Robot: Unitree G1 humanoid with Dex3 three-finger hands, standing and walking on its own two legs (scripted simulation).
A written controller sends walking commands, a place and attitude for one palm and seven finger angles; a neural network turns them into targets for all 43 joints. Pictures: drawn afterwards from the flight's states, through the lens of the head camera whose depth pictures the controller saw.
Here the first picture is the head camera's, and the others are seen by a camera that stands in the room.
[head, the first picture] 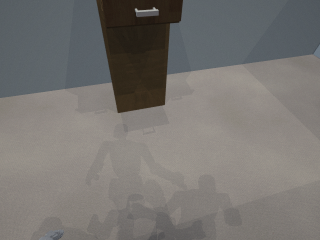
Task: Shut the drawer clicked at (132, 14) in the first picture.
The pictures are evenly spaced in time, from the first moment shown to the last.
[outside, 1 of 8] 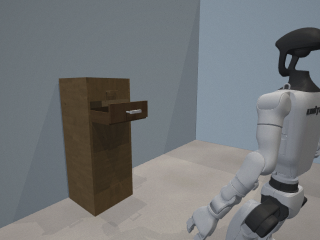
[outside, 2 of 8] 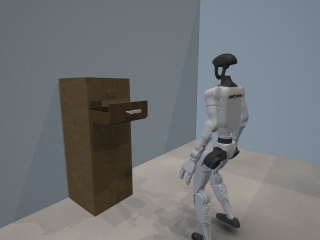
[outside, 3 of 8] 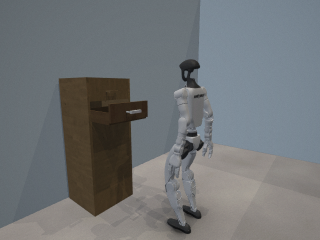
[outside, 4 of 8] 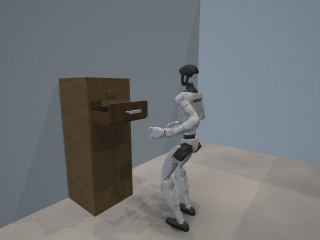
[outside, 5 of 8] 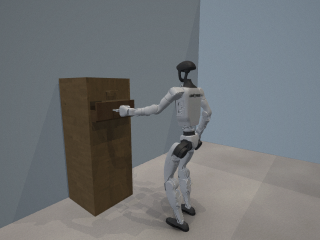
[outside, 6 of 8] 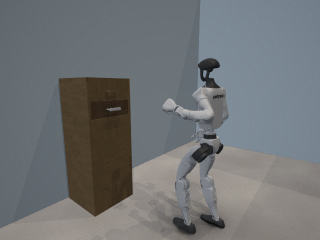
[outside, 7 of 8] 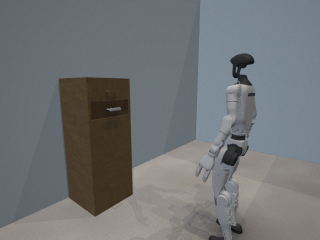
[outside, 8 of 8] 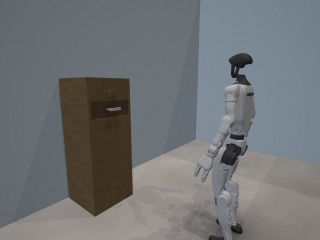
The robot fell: no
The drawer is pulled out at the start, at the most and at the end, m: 0.25 0.25 0.00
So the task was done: yes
